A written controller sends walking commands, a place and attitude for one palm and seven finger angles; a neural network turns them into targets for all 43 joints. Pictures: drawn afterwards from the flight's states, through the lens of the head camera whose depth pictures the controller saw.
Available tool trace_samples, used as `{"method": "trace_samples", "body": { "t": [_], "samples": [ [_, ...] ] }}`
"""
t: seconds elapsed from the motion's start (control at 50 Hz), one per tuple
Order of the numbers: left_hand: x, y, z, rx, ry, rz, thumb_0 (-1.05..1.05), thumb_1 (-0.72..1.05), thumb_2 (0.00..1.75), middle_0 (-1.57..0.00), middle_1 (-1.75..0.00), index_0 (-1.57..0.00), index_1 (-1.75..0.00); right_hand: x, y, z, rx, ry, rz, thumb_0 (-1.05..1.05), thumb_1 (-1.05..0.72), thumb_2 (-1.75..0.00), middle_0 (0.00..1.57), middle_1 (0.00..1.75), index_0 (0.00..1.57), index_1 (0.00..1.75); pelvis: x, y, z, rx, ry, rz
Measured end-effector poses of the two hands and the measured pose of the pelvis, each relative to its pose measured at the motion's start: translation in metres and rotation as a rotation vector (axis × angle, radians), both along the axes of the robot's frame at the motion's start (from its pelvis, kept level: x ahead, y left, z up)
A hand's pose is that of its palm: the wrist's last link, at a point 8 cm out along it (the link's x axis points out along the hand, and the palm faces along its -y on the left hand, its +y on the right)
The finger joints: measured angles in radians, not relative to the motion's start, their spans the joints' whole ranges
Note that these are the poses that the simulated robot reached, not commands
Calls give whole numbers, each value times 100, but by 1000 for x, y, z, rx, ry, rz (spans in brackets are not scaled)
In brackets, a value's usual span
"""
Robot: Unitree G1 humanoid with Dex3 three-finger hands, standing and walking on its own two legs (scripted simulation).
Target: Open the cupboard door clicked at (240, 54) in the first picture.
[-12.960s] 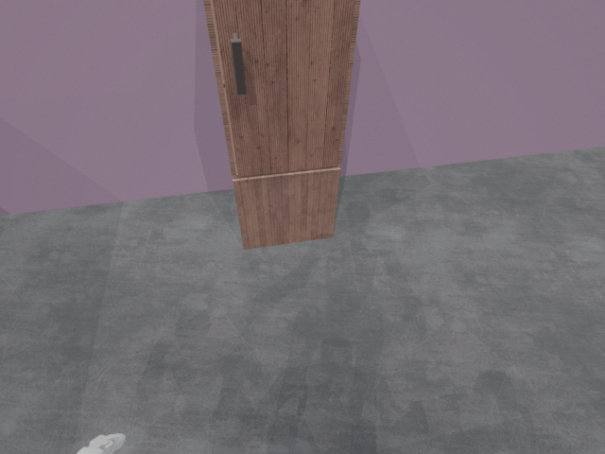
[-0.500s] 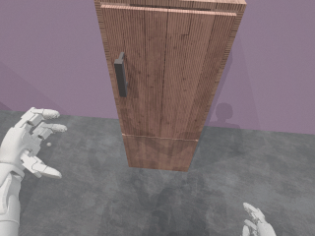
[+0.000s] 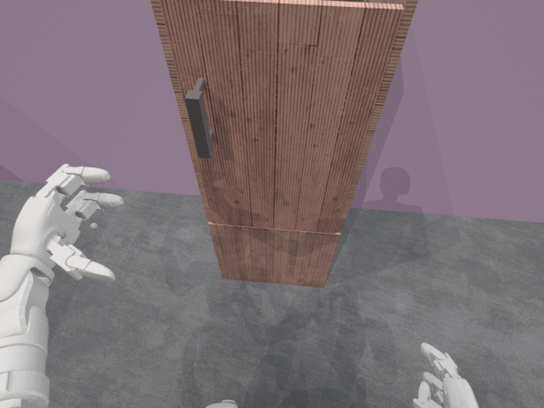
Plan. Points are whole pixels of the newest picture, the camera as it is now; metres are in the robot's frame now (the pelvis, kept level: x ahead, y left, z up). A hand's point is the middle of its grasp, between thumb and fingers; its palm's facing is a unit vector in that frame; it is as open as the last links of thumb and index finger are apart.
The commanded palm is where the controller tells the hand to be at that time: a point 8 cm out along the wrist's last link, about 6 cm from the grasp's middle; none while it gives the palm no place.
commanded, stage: move the hooked fingers beside the handle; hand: left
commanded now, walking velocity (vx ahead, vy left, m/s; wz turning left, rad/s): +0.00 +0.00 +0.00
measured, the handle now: (202, 119) +0.58 +0.17 +0.08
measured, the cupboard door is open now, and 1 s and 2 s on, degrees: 0 0 0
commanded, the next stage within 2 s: none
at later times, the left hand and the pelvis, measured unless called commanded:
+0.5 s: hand (123, 187) +0.40 +0.25 +0.09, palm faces -0.05 -1.00 +0.00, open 14.0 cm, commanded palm +0.38 +0.30 +0.09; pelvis +0.01 +0.01 +0.00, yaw -1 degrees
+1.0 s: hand (150, 155) +0.47 +0.23 +0.09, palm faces -0.06 -1.00 -0.01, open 14.0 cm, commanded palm +0.45 +0.28 +0.09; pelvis +0.01 +0.02 -0.01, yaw -2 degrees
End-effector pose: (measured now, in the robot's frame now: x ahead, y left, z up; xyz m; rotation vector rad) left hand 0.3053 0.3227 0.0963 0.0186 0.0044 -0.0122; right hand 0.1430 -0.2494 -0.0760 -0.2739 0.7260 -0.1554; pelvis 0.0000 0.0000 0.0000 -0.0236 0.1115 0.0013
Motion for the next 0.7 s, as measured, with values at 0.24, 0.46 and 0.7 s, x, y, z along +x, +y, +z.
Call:
{"method": "trace_samples", "body": {
  "t": [0.24, 0.46, 0.7],
  "samples": [
    [45, -11, -1, -11, 29, -26, -1, -50, 30, -30, -120, -30, -119, -26, -3, -6, 15, 82, -78, 2, -90, -90, 21, 30, 20, 30, 11, 6, 1, 9, 34, -30],
    [68, -13, -4, -12, 7, -30, -1, -50, 30, -30, -120, -30, -120, -39, 1, -13, -2, 180, -90, 2, -90, -90, 21, 30, 20, 30, 13, 13, 0, 0, 52, -21],
    [107, -23, -5, -26, 19, -42, -1, -50, 30, -30, -120, -30, -120, -54, 7, -17, 1, 240, -116, 1, -90, -90, 21, 30, 20, 30, 12, 20, -3, -3, 81, -28]
  ]
}}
